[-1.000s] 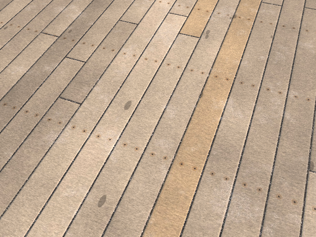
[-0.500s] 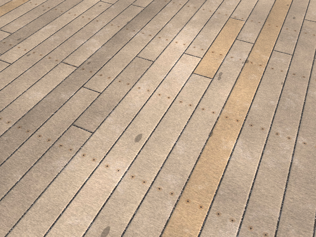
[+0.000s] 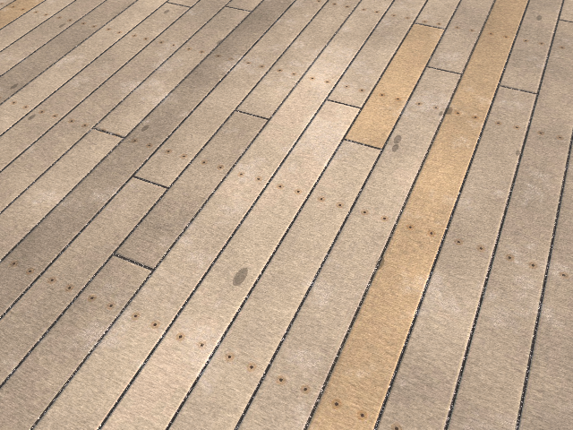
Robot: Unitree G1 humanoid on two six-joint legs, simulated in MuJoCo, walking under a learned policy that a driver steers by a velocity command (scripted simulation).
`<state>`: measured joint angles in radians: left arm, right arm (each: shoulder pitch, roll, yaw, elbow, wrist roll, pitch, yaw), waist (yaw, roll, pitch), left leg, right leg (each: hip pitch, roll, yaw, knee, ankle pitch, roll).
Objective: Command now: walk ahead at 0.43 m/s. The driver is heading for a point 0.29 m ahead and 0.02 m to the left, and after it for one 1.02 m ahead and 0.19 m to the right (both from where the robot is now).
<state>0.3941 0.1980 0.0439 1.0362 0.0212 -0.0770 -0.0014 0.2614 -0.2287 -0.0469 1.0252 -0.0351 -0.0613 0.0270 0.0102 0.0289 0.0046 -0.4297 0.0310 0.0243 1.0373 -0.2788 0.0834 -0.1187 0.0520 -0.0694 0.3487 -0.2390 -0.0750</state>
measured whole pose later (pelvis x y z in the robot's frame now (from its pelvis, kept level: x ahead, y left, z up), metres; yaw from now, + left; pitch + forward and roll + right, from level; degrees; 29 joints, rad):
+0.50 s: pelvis +0.28 +0.04 -0.01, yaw -1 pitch -1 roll +1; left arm 0.26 0.21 0.05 0.99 0.03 -0.06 -0.01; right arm 0.27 -0.22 -0.06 1.02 -0.02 -0.09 0.00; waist 0.00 -0.03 0.05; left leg -0.22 -0.08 0.12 0.38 -0.17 0.11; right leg -0.46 -0.05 0.00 1.14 -0.29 -0.08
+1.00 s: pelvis +0.56 -0.02 -0.02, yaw -14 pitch +0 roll -1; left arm 0.17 0.24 0.08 0.93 0.02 -0.04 -0.01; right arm 0.30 -0.20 -0.04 0.96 -0.01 -0.10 -0.01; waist -0.01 0.01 0.07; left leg -0.34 0.03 0.04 1.25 -0.35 0.04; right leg -0.32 0.12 -0.08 0.50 -0.17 -0.14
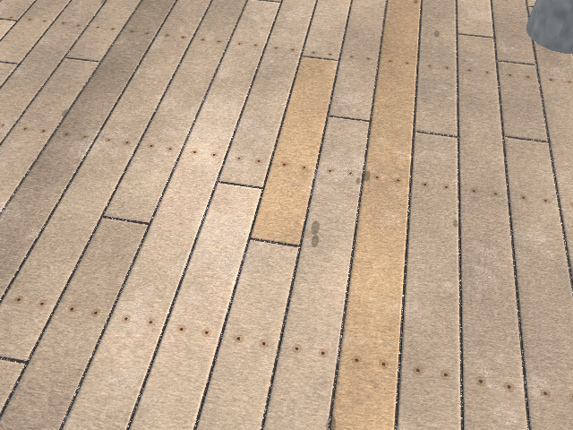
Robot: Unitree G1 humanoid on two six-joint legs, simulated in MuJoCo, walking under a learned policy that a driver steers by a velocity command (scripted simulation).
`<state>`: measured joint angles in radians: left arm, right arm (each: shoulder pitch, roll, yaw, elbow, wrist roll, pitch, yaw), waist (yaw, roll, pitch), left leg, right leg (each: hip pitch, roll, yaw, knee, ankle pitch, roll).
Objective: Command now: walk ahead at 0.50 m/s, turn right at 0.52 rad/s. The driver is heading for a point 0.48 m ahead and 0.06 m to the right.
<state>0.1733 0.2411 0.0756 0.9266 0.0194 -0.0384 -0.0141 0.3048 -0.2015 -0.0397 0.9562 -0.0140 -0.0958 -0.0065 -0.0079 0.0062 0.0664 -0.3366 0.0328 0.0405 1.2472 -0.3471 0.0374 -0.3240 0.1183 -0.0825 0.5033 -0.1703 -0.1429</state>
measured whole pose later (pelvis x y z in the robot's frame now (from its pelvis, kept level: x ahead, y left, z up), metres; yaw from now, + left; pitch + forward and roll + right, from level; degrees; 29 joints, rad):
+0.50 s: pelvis +0.28 +0.04 +0.00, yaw -17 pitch +1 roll +0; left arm 0.35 0.30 0.08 0.87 0.01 -0.04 0.00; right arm 0.09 -0.25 -0.03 0.74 -0.04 -0.07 -0.01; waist 0.06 -0.02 0.05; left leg -0.39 0.00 0.05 0.54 -0.14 0.04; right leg -0.29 0.09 0.09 1.11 -0.42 -0.08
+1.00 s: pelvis +0.40 -0.01 +0.01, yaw -21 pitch +0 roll +1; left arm 0.15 0.18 -0.01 0.85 0.02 -0.01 0.03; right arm 0.27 -0.22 -0.02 0.90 -0.01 0.02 -0.02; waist -0.03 0.02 0.03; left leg -0.25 0.01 0.02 0.64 -0.47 0.01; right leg -0.27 0.04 -0.01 0.42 -0.14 -0.06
